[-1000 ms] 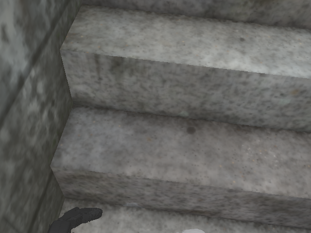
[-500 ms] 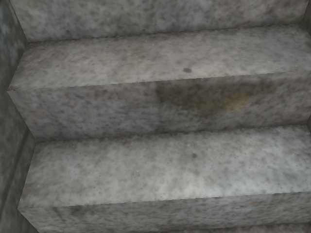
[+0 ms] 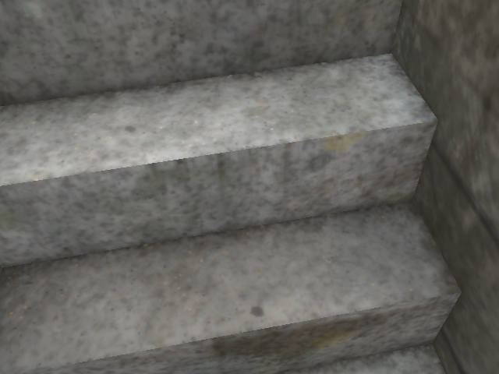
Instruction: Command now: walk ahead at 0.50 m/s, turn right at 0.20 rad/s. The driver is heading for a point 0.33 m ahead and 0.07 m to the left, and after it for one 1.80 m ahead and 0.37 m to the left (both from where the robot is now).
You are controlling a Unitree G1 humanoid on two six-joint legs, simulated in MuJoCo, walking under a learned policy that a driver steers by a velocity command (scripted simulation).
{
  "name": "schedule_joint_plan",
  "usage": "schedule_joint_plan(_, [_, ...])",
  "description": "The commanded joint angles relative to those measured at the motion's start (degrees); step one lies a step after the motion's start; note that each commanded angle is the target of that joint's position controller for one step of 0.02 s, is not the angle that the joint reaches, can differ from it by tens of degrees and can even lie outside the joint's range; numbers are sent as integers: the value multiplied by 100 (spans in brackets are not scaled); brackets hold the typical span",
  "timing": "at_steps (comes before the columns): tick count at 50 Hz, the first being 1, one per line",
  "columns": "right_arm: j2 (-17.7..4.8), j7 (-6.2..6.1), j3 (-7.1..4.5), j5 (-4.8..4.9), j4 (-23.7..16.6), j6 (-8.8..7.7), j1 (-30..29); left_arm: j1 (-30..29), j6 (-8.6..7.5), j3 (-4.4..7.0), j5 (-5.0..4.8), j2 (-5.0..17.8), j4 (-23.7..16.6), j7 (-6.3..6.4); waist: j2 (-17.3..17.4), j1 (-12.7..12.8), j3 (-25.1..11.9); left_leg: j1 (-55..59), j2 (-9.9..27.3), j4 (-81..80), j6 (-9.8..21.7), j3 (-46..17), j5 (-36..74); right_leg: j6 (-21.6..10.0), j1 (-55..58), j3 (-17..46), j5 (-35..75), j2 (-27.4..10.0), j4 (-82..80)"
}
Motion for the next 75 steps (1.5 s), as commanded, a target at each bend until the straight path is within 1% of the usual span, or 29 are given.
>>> schedule_joint_plan(1, [-1677, 220, -515, -279, -1275, -224, -2448, 1340, 118, 122, -69, 312, 443, -206, 714, 933, 210, -2418, 801, -2863, 843, -405, -766, 273, 3487, -752, 1279, -96, -864])
schedule_joint_plan(6, [-309, 615, -285, -287, -892, 33, -351, 1659, -106, 288, 78, 783, 1150, -98, -212, 542, 271, -40, 280, 669, 1643, -196, 852, 244, 3969, -752, 1261, 380, -5250])
schedule_joint_plan(9, [659, 761, -53, -332, -472, 42, 1474, 3727, -18, 374, 158, 1564, 1323, -247, -2335, 422, -604, -3957, -1402, 8270, 952, -2023, -520, -1913, 6038, 3377, 4394, -1490, -5672])
schedule_joint_plan(11, [25, 337, -75, -60, -974, -217, -852, 4198, -40, -4, 224, 556, 1955, -209, -1224, 931, 332, -7485, -1318, 10840, 1194, -2250, 218, -1200, 6534, 3878, -100, -1621, -6583])
schedule_joint_plan(15, [8, -77, 287, -88, -1735, 26, -1774, 2921, -59, -418, 407, -338, 2145, -61, -55, 67, -62, -7563, -218, 11012, 1376, -1611, -635, -814, 5235, 2106, 1502, -1763, -6764])
schedule_joint_plan(19, [-526, -285, 520, -355, -2943, 135, -3425, 4215, -221, -283, 450, 408, 2800, 427, -211, 468, -1792, -8486, -276, 8442, 1053, -1483, -4323, -405, 8461, 1542, 5734, -1699, -6138])
schedule_joint_plan(22, [-51, -245, 739, -4, -2418, 597, -2009, 2113, 33, 20, 642, 1348, 1855, 57, -355, -550, -1617, -2331, -353, 3821, 1120, -947, -1157, -798, 3157, 820, 5620, -1576, -8203])
schedule_joint_plan(23, [-45, -33, 819, 120, -2265, 687, -2172, 2250, 1, 199, 21, 1948, 1962, -201, -766, -561, -1091, -2562, -905, 3501, 571, -455, -3942, -1184, 3446, 804, 6346, -1898, -8424])
schedule_joint_plan(26, [-1085, 101, 381, 397, -1155, 704, -283, 2446, 116, 86, 996, 1344, 1744, -729, -739, -685, -2232, -925, -1171, 2489, 1108, -1098, 11, -892, 4707, -592, 10178, -1226, -6585])
schedule_joint_plan(27, [-1292, 58, 213, 396, -871, 690, 149, 2593, 110, 23, 982, 957, 1917, -848, -662, -789, -1600, -188, -1188, 2063, 1138, -1502, -115, -961, 3678, -607, 8914, -1087, -6096])
schedule_joint_plan(28, [1, -512, 419, 0, -1435, 752, -929, 2344, -387, 132, -517, 1120, 1376, 248, 113, -326, -1306, 553, -1499, 2130, 1036, -176, -1897, -454, 3472, -1013, 7878, -616, -5574])
schedule_joint_plan(30, [58, -795, 486, 79, -1089, 672, -1155, 1198, -354, -129, -358, 764, 878, 773, 1119, -354, -45, 85, -1097, 883, 1232, -1222, -116, -301, 1755, -985, 2627, 86, -3254])
schedule_joint_plan(33, [-488, -857, 225, -661, -967, 262, -789, 524, -78, -429, 66, -495, -558, 837, 620, 110, 630, -1938, 241, 13, 2014, -3957, 160, 604, 697, 122, -242, 813, 2590])
schedule_joint_plan(37, [-319, -952, -79, -445, -749, -223, 138, -71, -32, -381, 416, -114, -1170, 771, 313, -110, 680, -603, 183, -272, 1456, -4073, -412, 792, -896, 1365, -830, 555, 3421])
schedule_joint_plan(41, [-869, -948, -346, -519, -1072, -317, -380, -198, 48, -229, 141, 375, -1128, 711, -667, 354, 193, -955, 196, -702, 1721, -3501, 328, 1128, 189, -264, -91, 505, 2325])
schedule_joint_plan(42, [-685, -339, 12, 71, -982, 43, -137, 138, 559, -406, 298, 707, -919, 104, -979, 158, -1806, -192, -28, -207, 2222, -4386, 1010, 773, -852, 782, 340, 411, 1387])
schedule_joint_plan(44, [-598, 23, 111, 54, -1484, 284, -1108, 740, 991, -390, 686, 394, -683, -338, -297, 663, -635, -1829, -154, -1209, 2130, -3291, 1794, 596, 1346, -312, 778, 324, -912])
schedule_joint_plan(48, [-992, 383, 153, -523, -684, 324, -152, 1702, 1253, -234, 320, 509, -520, -206, 444, 741, -1091, -8, 429, 480, 2512, -2529, 6800, 378, 3905, -599, 864, 554, -5259])
schedule_joint_plan(50, [-93, 840, 239, -466, 59, 435, 834, 3777, 1066, -173, 395, 430, 588, -159, -322, 588, -987, -1604, -648, 3849, 2169, -1807, 4230, -611, 5644, 832, 2429, 225, -6206])
schedule_joint_plan(52, [-129, 754, 275, -467, -406, 336, 497, 2525, 603, -122, 255, 474, 428, -247, -220, 184, -455, -5860, -1452, 7770, 1495, -2340, 1075, -1519, 6428, 3422, -713, -1224, -6983])
schedule_joint_plan(56, [348, 89, 457, -133, -1170, 193, -281, 2498, -14, -543, 534, -594, 1600, -284, 522, -481, 215, -7993, -763, 10275, 1747, -2225, 1296, -1000, 5397, 2316, -446, -1305, -6909])
schedule_joint_plan(64, [131, 51, 617, 67, -2599, 689, -3381, 3196, -76, -382, 211, 101, 1868, -409, -911, -225, 286, -4083, -98, 5463, 1727, 345, 187, -805, 1765, 886, 2705, -746, -9012])
schedule_joint_plan(65, [860, -517, 661, -16, -2047, 752, -2328, 3072, -334, -146, -516, 88, 1615, 648, 527, 303, 551, -2422, -769, 4816, 1098, 1252, -715, 140, 3135, 204, 5558, -679, -9128])
schedule_joint_plan(66, [855, -781, 636, 168, -1792, 720, -1544, 3252, -579, -226, -521, 392, 1919, 1040, -465, -139, 67, -1698, -1090, 4563, 999, 1024, -1794, 245, 3815, 220, 10473, -946, -8143])
schedule_joint_plan(67, [631, 22, 689, 73, -2900, 996, -2631, 3859, -301, -178, -36, 1216, 2296, -151, -2821, -965, -880, -2517, -857, 3509, 1034, 810, -1160, -1012, 5041, 879, 12577, -1749, -7874])
schedule_joint_plan(68, [33, 95, 446, 42, -2544, 947, -2458, 3239, -216, -6, 29, 1171, 2077, -710, -1943, -788, -812, -2615, -1170, 2990, 1183, 744, -600, -1081, 5908, 272, 14635, -1441, -7124])
schedule_joint_plan(69, [-314, -383, 172, -201, -1490, 530, 334, 2886, -739, 126, -361, 873, 1670, 382, -956, -1283, -1874, 128, -1272, 2849, 1330, -108, -2110, -248, 5831, -127, 13008, -1197, -5217])
schedule_joint_plan(72, [-989, -928, -257, -369, -850, 519, 774, 1255, -879, 268, -228, 443, 830, 512, 1479, -1500, -1379, 721, 1629, -1825, 2734, -6248, -2816, 482, 1536, 228, 2573, 732, 2329])
schedule_joint_plan(75, [-395, -849, -217, -327, -223, 125, 52, 401, -424, -48, 154, -728, -701, 571, 22, -107, 723, -408, 1662, -1913, 1700, -4066, -3371, 5, -754, 425, 585, 446, 4391])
